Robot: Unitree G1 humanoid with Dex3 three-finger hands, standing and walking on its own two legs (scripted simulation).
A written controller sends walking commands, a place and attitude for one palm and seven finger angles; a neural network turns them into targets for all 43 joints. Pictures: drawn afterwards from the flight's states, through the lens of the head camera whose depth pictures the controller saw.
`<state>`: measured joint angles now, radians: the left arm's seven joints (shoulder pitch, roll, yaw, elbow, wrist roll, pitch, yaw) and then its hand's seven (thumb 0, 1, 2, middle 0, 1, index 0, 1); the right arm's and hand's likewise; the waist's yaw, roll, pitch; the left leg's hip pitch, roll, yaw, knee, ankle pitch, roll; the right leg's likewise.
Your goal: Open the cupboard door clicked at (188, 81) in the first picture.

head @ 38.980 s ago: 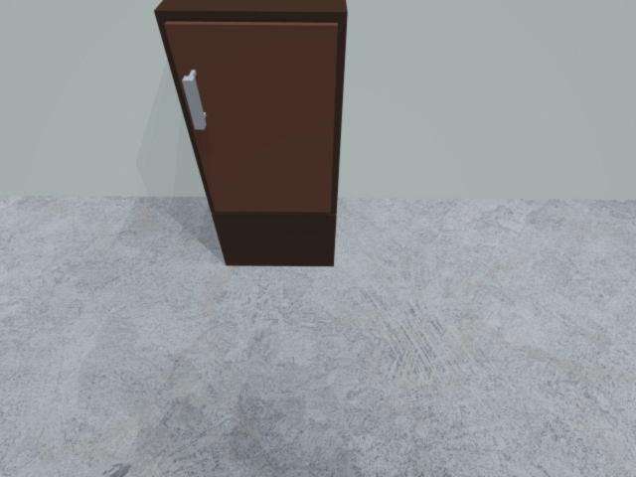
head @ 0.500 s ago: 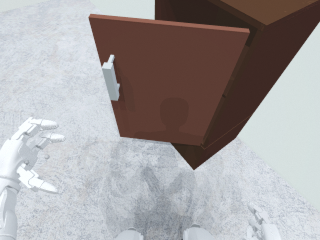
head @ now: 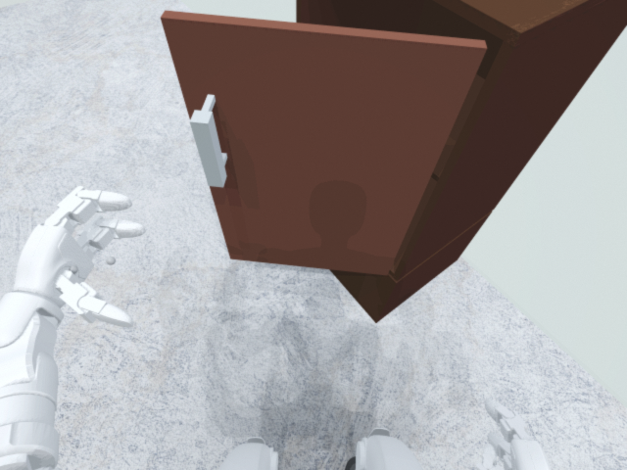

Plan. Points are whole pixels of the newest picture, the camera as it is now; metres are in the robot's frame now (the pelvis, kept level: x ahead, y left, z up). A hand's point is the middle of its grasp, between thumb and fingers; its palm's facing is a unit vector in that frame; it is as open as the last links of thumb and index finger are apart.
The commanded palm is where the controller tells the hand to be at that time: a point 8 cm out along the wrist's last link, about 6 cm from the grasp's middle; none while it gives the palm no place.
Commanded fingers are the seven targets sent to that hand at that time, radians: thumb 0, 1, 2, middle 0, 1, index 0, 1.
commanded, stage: move the hooked fingers beside the handle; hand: left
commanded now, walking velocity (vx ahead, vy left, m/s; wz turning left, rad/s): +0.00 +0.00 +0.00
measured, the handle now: (213, 142) +0.57 +0.18 +0.05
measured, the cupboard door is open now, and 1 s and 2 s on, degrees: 47 47 47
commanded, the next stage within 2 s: none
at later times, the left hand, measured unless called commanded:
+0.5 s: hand (133, 212) +0.42 +0.25 +0.06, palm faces -0.08 -1.00 -0.01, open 14.0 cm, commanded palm +0.40 +0.30 +0.06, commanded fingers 0.00 -0.50 0.30 -0.30 -1.20 -0.30 -1.20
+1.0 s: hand (152, 173) +0.49 +0.25 +0.06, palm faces -0.09 -1.00 -0.01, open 14.0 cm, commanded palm +0.48 +0.29 +0.05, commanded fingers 0.00 -0.50 0.30 -0.30 -1.20 -0.30 -1.20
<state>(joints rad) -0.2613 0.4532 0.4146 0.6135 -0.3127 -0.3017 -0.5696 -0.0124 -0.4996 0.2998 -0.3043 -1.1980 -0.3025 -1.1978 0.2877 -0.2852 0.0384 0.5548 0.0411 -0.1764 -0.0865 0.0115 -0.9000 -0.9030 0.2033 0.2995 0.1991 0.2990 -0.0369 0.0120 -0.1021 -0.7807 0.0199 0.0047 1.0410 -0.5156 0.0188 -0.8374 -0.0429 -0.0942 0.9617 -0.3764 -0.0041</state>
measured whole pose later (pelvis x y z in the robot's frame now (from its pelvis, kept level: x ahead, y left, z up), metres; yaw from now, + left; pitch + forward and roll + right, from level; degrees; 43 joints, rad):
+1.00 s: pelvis +0.00 +0.01 -0.02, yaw -2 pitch +22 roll -4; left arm -0.84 0.65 0.48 1.16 -0.15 -0.37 -0.52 -0.01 -0.50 0.30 -0.30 -1.20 -0.30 -1.20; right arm 0.37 -0.29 0.05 0.59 0.01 0.03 -0.05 0.01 -0.90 -0.90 0.20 0.30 0.20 0.30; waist -0.15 0.01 -0.10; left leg -0.99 0.04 0.02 1.14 -0.54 0.04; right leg -1.04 -0.02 -0.08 1.02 -0.37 0.01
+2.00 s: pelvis +0.00 +0.02 -0.02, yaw -3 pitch +25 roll -5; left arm -0.92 0.69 0.48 1.19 -0.11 -0.37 -0.48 -0.01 -0.50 0.30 -0.30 -1.20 -0.30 -1.20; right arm 0.37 -0.29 0.06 0.56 0.00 0.09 -0.03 0.00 -0.90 -0.90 0.20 0.30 0.20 0.30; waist -0.19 0.02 -0.10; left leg -1.04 0.05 0.00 1.17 -0.56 0.04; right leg -1.07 -0.01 -0.09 1.02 -0.37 0.01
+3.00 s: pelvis +0.01 +0.01 -0.02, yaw -1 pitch +24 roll -4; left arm -0.94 0.55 0.36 1.17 -0.15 -0.39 -0.33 -0.01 -0.50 0.30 -0.30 -1.20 -0.18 -1.19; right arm 0.37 -0.27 0.04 0.63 -0.01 0.07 -0.01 0.00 -0.90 -0.90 0.20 0.30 0.20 0.30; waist -0.15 0.02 -0.11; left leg -1.02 0.03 -0.02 1.15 -0.55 0.03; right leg -1.05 -0.03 -0.11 1.02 -0.39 0.00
